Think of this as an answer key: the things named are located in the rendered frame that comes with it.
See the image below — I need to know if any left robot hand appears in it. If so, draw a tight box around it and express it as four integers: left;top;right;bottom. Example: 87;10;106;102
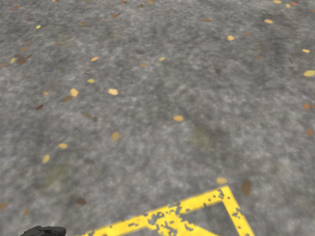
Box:
20;225;66;236

